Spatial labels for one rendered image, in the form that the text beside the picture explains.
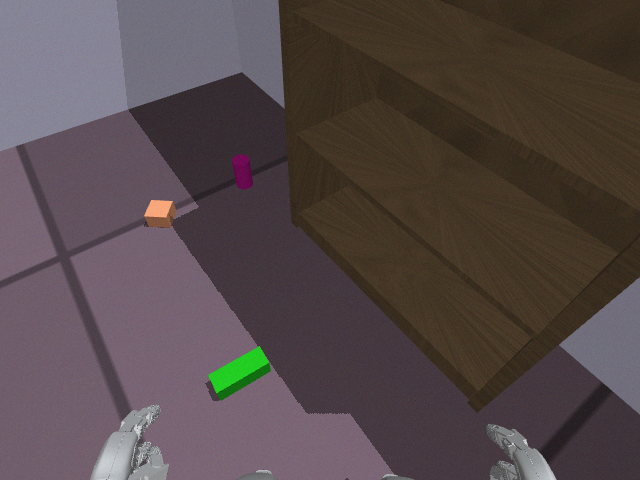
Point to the right robot hand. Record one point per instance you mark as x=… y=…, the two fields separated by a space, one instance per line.
x=529 y=464

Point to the left robot hand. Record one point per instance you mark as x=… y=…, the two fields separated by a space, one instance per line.
x=121 y=455

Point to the bookshelf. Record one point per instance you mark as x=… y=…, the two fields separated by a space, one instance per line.
x=473 y=166

